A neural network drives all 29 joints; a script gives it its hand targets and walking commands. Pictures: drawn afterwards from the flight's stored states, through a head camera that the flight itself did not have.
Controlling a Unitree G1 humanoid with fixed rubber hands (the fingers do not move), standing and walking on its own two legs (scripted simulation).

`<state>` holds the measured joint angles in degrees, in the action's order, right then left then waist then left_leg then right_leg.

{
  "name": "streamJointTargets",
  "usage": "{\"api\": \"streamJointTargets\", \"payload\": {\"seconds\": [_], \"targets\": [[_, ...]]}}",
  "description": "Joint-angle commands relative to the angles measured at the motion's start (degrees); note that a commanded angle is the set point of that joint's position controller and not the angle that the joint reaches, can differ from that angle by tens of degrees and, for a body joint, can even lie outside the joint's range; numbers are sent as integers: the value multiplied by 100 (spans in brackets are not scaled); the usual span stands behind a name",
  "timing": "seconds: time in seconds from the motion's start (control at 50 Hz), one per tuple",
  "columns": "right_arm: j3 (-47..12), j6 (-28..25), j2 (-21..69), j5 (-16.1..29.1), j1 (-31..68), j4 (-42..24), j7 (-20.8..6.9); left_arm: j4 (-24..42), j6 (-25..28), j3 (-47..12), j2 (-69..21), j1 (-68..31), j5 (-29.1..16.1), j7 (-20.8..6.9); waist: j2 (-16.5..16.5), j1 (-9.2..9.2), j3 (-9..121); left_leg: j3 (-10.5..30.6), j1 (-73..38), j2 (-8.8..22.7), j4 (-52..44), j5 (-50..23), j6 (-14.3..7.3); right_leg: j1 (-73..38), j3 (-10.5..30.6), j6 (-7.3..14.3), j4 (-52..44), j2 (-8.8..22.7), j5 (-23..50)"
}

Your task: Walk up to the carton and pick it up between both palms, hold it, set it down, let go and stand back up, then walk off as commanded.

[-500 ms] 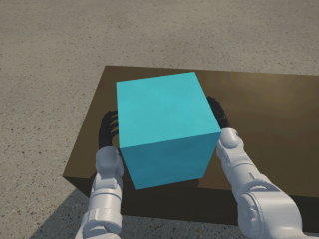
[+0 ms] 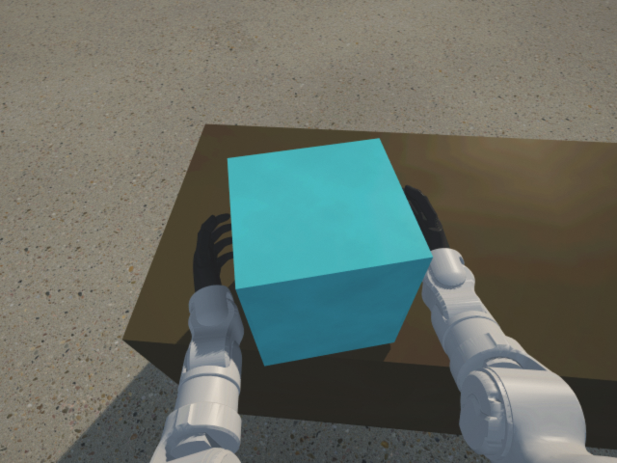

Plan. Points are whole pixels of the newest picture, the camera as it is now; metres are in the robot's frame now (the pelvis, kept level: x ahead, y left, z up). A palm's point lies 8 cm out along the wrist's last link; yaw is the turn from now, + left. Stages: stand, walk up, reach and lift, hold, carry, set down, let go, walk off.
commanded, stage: set down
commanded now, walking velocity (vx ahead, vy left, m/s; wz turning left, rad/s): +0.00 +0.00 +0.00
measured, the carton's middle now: (318, 258) +0.41 +0.04 +0.00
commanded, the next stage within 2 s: none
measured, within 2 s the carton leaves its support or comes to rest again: neither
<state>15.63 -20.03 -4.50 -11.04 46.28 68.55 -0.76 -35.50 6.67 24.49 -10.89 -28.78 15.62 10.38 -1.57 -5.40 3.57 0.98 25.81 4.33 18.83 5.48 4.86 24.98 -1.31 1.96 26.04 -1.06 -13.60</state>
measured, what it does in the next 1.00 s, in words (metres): stands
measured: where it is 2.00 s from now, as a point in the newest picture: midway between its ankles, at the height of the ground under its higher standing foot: outside the picture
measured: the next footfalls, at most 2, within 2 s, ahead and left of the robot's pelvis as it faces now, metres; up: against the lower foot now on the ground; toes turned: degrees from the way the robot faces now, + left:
none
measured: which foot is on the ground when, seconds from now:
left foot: down 0.00-1.00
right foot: down 0.00-1.00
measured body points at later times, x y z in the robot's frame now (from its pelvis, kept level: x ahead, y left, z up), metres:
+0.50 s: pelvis +0.00 +0.00 +0.00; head +0.08 +0.00 +0.44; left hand +0.36 +0.19 +0.03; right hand +0.44 -0.11 +0.04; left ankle +0.03 +0.18 -0.74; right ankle -0.02 -0.09 -0.74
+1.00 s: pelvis +0.00 +0.00 +0.00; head +0.09 +0.01 +0.44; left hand +0.36 +0.19 +0.01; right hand +0.44 -0.11 +0.02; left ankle +0.03 +0.18 -0.74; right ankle -0.02 -0.09 -0.74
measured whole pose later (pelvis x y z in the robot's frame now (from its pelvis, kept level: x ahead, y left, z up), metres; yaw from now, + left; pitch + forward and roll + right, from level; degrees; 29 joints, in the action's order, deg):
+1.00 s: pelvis +0.00 +0.00 +0.00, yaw -1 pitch +14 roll +0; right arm 8.2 -18.6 -7.1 0.8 47.6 70.7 -1.5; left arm -39.3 9.4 24.0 -10.5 -29.8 14.1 13.8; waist -1.5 -6.5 3.1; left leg 0.3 29.4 5.4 22.5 7.0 4.7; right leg 27.3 -0.6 2.0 26.0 -2.0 -12.9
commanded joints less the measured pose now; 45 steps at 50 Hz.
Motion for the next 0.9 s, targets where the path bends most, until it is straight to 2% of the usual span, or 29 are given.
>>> {"api": "streamJointTargets", "payload": {"seconds": [0.0, 0.06, 0.1, 0.12, 0.14, 0.2, 0.24, 0.32, 0.34, 0.36, 0.38, 0.4, 0.46, 0.48, 0.5, 0.52, 0.58, 0.6, 0.62, 0.64, 0.66, 0.7, 0.72, 0.74, 0.76, 0.8, 0.82, 0.86, 0.88], "targets": [[-731, -228, 2700, -397, 2653, -318, -671, -379, 333, -1353, -2481, -2864, 498, -559, 12, -592, 3213, -848, -1020, -308, 331, -2013, -322, -910, -207, -114, -684, -189, 1818], [-735, -197, 2711, -453, 2700, -435, -676, -391, 331, -1043, -2330, -2897, 625, -583, -266, -721, 3237, -919, -810, -330, 307, -1871, -424, -1215, -143, -216, -603, -143, 2116], [-759, -200, 2747, -365, 2614, -343, -711, -373, 324, -1109, -2431, -2835, 589, -590, -68, -664, 3065, -906, -787, -342, 308, -1882, -406, -1108, -136, -208, -591, -141, 2163], [-776, -217, 2801, -433, 2600, -393, -674, -367, 359, -1084, -2434, -2763, 624, -627, -230, -638, 3192, -945, -732, -348, 286, -1830, -422, -1307, -138, -211, -559, -134, 2289], [-665, -223, 2715, -470, 2575, -241, -667, -534, 348, -1142, -2471, -2770, 574, -618, -146, -597, 3046, -904, -673, -368, 277, -1785, -413, -1184, -108, -246, -573, -96, 2283], [-657, -141, 2787, -424, 2402, -147, -716, -449, 308, -958, -2379, -2668, 741, -614, -141, -705, 2890, -961, -734, -346, 255, -1860, -438, -1159, -139, -158, -646, -154, 1925], [-517, -154, 2668, -580, 2343, -264, -675, -521, 252, -1010, -2329, -2593, 726, -639, -181, -542, 2749, -904, -821, -359, 229, -1767, -455, -1066, -150, -176, -693, -157, 1934], [-386, -105, 2610, -601, 2361, -399, -702, -393, 296, -956, -2394, -2567, 719, -618, -201, -629, 2914, -970, -624, -394, 217, -1547, -490, -1076, -90, -209, -678, -142, 1662], [-257, -98, 2381, -611, 2335, -181, -713, -434, 312, -1041, -2240, -2695, 614, -589, -103, -495, 2953, -979, -685, -352, 224, -1627, -449, -964, -142, -161, -676, -160, 1661], [-536, -77, 2652, -488, 2328, -314, -721, -582, 277, -860, -2301, -2387, 690, -629, -235, -699, 2772, -961, -688, -370, 235, -1648, -515, -1092, -70, -175, -694, -131, 1762], [-423, -89, 2419, -562, 2307, -216, -703, -625, 260, -908, -2261, -2438, 616, -625, -215, -581, 2706, -954, -655, -359, 213, -1689, -481, -1089, -113, -205, -666, -140, 1940], [-380, -93, 2087, -556, 2273, -238, -699, -637, 276, -820, -1974, -2413, 620, -586, -225, -623, 2809, -904, -652, -365, 200, -1698, -473, -1135, -101, -207, -625, -160, 1914], [-348, -88, 2732, -668, 2226, -321, -661, -392, 319, -795, -2406, -2301, 760, -621, -304, -533, 2639, -946, -620, -373, 207, -1547, -551, -1196, -90, -220, -667, -121, 1800], [-304, -90, 2415, -646, 2206, -309, -661, -474, 316, -824, -2217, -2344, 725, -611, -185, -543, 2679, -941, -502, -415, 218, -1610, -504, -1156, -77, -219, -639, -123, 1880], [-467, -132, 2538, -614, 2305, -522, -694, -585, 334, -709, -2171, -2231, 748, -628, -346, -742, 2742, -940, -526, -388, 213, -1686, -514, -1290, -90, -200, -642, -169, 1848], [-236, -110, 2447, -705, 2254, -321, -700, -497, 338, -690, -2184, -2401, 751, -610, -159, -642, 2632, -935, -449, -441, 218, -1572, -512, -1262, -25, -264, -610, -77, 1932], [-318, -92, 2653, -752, 2198, -338, -726, -444, 379, -673, -2373, -2241, 782, -605, -301, -673, 2717, -948, -628, -401, 221, -1703, -531, -1115, -86, -218, -697, -143, 1748], [-132, -135, 2196, -755, 2179, -247, -653, -440, 376, -691, -1985, -2327, 730, -588, -272, -558, 2759, -995, -590, -390, 220, -1636, -504, -1159, -83, -226, -617, -141, 1903], [-262, -114, 2492, -752, 2238, -261, -680, -607, 393, -549, -2108, -2318, 750, -635, -433, -632, 2504, -980, -383, -433, 214, -1481, -579, -1210, -11, -257, -618, -88, 1876], [-173, -68, 2819, -862, 2168, -249, -727, -489, 345, -615, -2492, -2272, 859, -654, -331, -556, 2452, -923, -418, -428, 188, -1485, -553, -1089, -69, -234, -690, -109, 1671], [-87, -155, 2192, -783, 2166, -304, -711, -394, 378, -704, -2121, -2324, 732, -569, -169, -561, 2773, -977, -697, -410, 240, -1702, -465, -1047, -128, -204, -651, -202, 1653], [-36, -85, 2288, -856, 2236, -279, -711, -423, 388, -513, -2020, -2400, 821, -565, -282, -691, 2749, -1021, -503, -449, 213, -1558, -529, -1109, -67, -231, -670, -157, 1511], [-9, -66, 2065, -799, 2044, -173, -657, -467, 374, -432, -1765, -2204, 896, -526, -168, -657, 2499, -1026, -441, -462, 261, -1535, -539, -1074, -34, -220, -626, -126, 1653], [-104, -82, 1829, -659, 2027, -204, -653, -379, 390, -499, -1579, -2142, 684, -490, -340, -658, 2921, -967, -589, -418, 276, -1647, -559, -1131, -26, -212, -618, -159, 1767], [-187, -69, 1442, -404, 2062, -233, -585, -479, 385, -420, -1230, -2061, 672, -380, -164, -764, 2774, -987, -532, -424, 325, -1736, -513, -1055, -6, -198, -613, -176, 1721], [-342, -82, 743, -77, 2159, -366, -453, -580, 403, -280, -624, -1818, 466, -222, -260, -892, 2726, -920, -545, -408, 356, -1803, -500, -1131, 65, -177, -619, -201, 1752], [-264, -94, 273, -17, 2168, -321, -332, -600, 420, -322, -207, -1733, 368, -127, -364, -795, 2795, -918, -453, -411, 418, -1825, -481, -1181, 59, -190, -567, -198, 2073], [-594, -73, -275, 481, 2615, -289, -194, -394, 492, -500, 40, -2067, 86, 116, -143, -835, 2930, -881, -507, -369, 554, -1898, -338, -1040, 20, -121, -504, -320, 1718], [-809, -20, -334, 754, 2692, -358, -140, -231, 485, -622, 168, -2254, -53, 246, -212, -930, 3250, -856, -545, -330, 597, -1861, -353, -985, 49, -69, -493, -355, 1630]]}}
